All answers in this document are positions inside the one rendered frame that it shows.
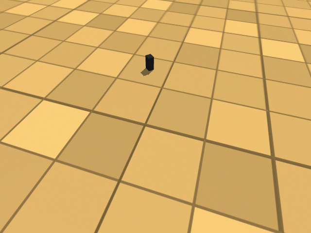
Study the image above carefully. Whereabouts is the carton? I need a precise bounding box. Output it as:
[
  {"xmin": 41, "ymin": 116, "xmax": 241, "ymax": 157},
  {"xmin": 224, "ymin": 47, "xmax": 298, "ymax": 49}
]
[{"xmin": 145, "ymin": 54, "xmax": 154, "ymax": 71}]

